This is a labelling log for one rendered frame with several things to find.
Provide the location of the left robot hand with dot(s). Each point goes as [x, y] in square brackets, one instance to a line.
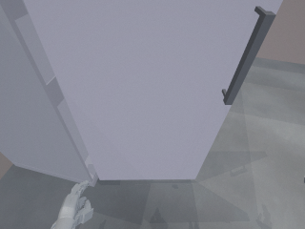
[72, 204]

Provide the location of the handle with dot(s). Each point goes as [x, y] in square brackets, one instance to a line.
[261, 28]

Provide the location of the fridge door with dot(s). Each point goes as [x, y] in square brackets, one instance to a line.
[143, 79]

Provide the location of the left robot forearm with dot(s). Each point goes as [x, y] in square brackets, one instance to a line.
[64, 223]

